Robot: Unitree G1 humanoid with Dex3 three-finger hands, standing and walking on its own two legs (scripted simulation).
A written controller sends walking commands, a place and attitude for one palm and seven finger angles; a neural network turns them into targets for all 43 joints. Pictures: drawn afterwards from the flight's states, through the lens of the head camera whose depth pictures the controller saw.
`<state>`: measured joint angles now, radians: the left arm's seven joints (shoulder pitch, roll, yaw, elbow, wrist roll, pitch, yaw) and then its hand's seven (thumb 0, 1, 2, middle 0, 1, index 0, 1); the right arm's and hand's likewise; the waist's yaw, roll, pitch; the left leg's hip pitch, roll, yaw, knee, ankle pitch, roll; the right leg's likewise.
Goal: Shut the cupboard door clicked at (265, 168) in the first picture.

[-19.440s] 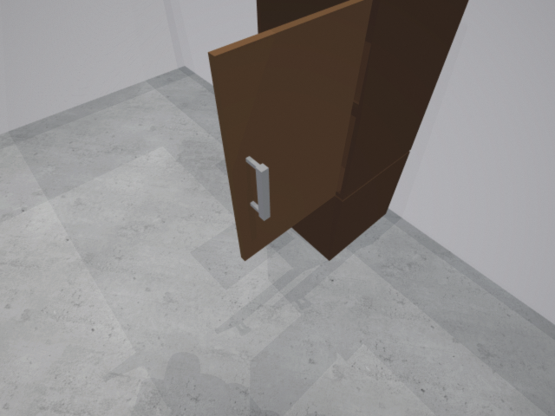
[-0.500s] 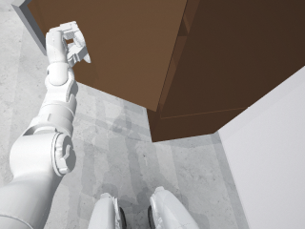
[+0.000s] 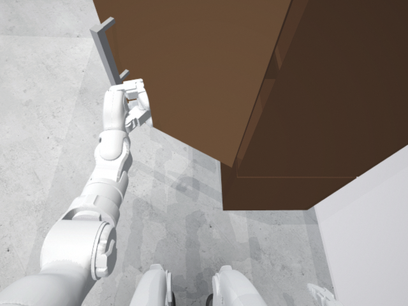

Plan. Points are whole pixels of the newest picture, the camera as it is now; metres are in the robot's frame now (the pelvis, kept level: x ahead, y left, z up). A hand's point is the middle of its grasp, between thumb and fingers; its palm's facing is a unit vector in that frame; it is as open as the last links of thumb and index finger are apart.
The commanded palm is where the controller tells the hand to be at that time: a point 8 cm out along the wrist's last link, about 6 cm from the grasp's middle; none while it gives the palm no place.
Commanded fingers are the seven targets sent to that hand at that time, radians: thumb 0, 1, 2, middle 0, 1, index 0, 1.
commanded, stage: draw the hand back to the body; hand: left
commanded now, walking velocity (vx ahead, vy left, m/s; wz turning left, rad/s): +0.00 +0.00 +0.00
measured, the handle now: (113, 55) +0.65 +0.17 +0.05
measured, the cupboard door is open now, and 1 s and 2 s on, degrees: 60 60 60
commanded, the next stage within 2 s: step back with the hand held close in 1.58 s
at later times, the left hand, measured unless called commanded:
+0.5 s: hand (89, 134) +0.37 +0.15 +0.14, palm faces -0.03 -1.00 -0.03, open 3.1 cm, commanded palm +0.33 +0.21 +0.15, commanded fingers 0.00 0.90 0.90 -1.13 -1.32 -1.13 -1.32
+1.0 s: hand out of the picture +0.26 +0.26 +0.22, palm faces +0.31 -0.90 -0.32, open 4.5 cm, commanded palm +0.21 +0.30 +0.25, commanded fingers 0.00 0.90 0.90 -0.45 -0.57 -0.45 -0.57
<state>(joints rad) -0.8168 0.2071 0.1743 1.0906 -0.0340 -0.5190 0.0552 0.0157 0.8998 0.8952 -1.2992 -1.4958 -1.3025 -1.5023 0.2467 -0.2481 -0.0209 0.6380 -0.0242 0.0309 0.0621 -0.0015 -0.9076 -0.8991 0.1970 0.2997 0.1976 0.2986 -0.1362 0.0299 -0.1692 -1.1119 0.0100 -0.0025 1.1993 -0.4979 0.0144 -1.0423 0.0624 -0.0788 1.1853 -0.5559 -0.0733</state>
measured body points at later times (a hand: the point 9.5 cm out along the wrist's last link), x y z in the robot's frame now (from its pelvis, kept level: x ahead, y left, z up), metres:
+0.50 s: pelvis +0.01 +0.01 +0.06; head +0.05 +0.01 +0.51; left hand +0.37 +0.21 +0.15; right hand +0.11 -0.24 -0.05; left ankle +0.03 +0.11 -0.63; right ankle +0.00 -0.08 -0.63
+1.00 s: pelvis +0.04 +0.03 +0.11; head +0.02 +0.01 +0.56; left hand +0.24 +0.30 +0.24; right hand +0.25 -0.16 +0.03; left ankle +0.03 +0.11 -0.63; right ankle +0.00 -0.08 -0.63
